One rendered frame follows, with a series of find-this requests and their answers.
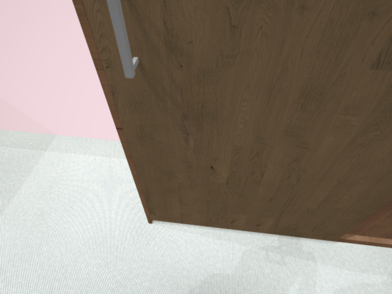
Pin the handle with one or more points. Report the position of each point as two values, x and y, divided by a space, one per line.
117 19

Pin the wardrobe door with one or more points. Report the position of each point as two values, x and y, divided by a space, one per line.
378 224
268 116

